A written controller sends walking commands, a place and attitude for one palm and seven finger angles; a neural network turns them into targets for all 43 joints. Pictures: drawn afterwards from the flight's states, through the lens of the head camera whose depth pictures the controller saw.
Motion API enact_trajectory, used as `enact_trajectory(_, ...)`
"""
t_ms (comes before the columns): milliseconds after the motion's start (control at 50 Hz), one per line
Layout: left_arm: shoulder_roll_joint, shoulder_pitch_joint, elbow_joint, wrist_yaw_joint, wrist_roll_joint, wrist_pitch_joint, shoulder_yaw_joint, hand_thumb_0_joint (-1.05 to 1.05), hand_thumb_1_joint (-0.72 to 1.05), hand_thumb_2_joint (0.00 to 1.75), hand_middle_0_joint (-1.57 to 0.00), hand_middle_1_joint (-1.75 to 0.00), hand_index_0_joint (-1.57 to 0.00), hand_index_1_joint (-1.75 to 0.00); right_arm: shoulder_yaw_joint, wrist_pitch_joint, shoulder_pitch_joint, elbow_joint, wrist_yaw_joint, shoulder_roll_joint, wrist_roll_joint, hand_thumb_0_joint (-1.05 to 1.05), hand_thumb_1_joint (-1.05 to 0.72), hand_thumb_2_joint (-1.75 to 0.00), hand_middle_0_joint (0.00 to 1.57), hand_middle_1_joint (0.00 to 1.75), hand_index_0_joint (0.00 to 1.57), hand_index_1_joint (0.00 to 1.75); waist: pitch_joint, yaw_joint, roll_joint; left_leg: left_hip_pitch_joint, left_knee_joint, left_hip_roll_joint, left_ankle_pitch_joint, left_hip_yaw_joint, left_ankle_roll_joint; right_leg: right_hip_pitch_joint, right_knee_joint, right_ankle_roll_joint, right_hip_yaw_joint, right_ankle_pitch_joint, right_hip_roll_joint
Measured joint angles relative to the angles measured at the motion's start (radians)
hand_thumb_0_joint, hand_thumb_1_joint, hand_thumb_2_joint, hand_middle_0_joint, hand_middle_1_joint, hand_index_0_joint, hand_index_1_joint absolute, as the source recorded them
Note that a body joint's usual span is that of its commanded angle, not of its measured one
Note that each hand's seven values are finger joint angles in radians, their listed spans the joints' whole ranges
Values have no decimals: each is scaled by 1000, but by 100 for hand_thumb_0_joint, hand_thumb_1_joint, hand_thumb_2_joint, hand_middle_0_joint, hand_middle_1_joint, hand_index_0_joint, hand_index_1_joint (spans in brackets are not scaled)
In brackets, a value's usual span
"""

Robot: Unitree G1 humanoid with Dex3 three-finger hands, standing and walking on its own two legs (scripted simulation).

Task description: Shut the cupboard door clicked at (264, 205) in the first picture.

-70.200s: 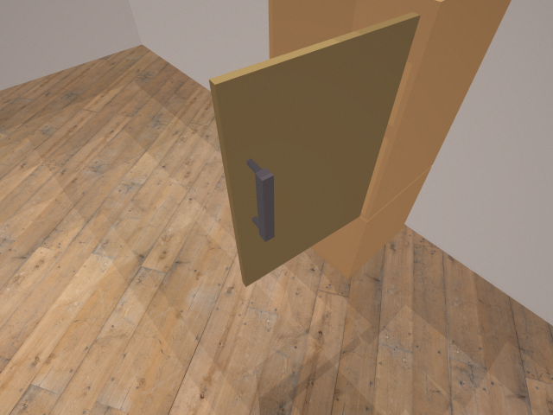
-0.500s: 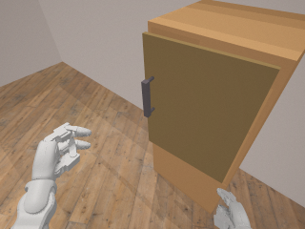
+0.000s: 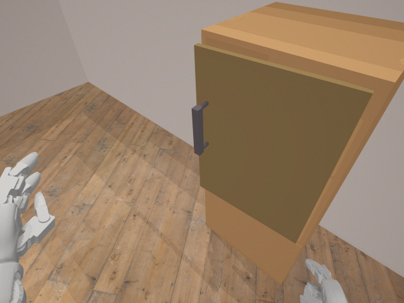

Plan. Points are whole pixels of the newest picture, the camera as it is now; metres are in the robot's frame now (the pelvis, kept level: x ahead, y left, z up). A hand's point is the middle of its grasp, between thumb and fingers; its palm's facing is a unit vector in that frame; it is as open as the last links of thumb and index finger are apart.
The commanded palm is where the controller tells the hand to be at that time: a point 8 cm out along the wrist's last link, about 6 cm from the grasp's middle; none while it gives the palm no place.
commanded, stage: draw the hand back to the body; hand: left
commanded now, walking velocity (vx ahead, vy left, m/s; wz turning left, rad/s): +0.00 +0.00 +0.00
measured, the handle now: (202, 128) +0.62 +0.08 +0.00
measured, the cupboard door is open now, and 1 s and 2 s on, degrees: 5 5 5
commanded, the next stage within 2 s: step back with the hand held close in 0.12 s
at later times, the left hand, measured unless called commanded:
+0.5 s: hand (67, 205) +0.21 +0.25 +0.15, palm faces +0.38 -0.80 -0.46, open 7.4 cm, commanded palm +0.16 +0.29 +0.17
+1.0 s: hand (1, 253) +0.13 +0.30 +0.15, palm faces +0.45 -0.76 -0.47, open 7.4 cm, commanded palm +0.07 +0.33 +0.17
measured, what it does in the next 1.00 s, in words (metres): shifts its weight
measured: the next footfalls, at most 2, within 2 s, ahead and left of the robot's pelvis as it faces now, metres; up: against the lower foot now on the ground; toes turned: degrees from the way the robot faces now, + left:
right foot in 1.22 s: -0.07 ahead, -0.11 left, +0.00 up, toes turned +7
right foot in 1.78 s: -0.37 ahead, -0.03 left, +0.00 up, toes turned -4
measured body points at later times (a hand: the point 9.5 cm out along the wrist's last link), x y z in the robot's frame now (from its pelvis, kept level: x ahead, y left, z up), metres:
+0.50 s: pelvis +0.00 -0.01 +0.00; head +0.00 -0.03 +0.45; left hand +0.19 +0.29 +0.18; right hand +0.17 -0.26 -0.10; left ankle +0.02 +0.05 -0.74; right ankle -0.03 -0.11 -0.74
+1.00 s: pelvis -0.07 +0.03 -0.02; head -0.07 +0.04 +0.43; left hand +0.10 +0.34 +0.18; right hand +0.09 -0.22 -0.09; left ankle +0.02 +0.05 -0.74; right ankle -0.07 -0.11 -0.74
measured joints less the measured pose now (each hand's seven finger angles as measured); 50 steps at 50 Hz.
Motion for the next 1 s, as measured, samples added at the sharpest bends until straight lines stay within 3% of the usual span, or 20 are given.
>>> enact_trajectory(260,31,15,-24,-11,-8,-18,26,1,89,90,-21,-30,-21,-30,7,-13,0,-3,5,17,-4,1,-90,-90,20,30,20,30,-4,-8,4,7,1,18,-10,7,-14,10,-14,-14,9,2,17)
enact_trajectory(480,43,44,-21,-2,8,-68,46,1,89,90,-21,-30,-21,-30,-21,60,-13,-28,-15,-16,-2,1,-90,-90,20,30,20,30,-22,-34,21,-110,67,30,-35,25,-9,-111,49,-9,24,-14,25)
enact_trajectory(680,118,86,-93,13,6,-71,87,1,89,90,-21,-30,-22,-30,-27,111,-21,-72,-28,-2,7,1,-91,-90,20,30,20,30,-21,-68,-27,-166,105,28,-31,55,6,-189,123,6,47,-20,19)
enact_trajectory(900,104,83,-110,21,38,-102,113,1,89,90,-21,-30,-22,-30,-18,72,10,-94,-35,-4,-8,1,-90,-90,20,30,20,30,-6,-58,-37,-233,154,22,6,52,39,-253,180,29,40,11,11)
enact_trajectory(1000,82,36,-99,22,59,-118,127,1,89,90,-21,-30,-22,-30,-16,49,32,-79,-31,6,-14,1,-90,-90,21,30,20,30,2,-54,-35,-284,185,15,23,38,43,-246,231,38,64,-50,16)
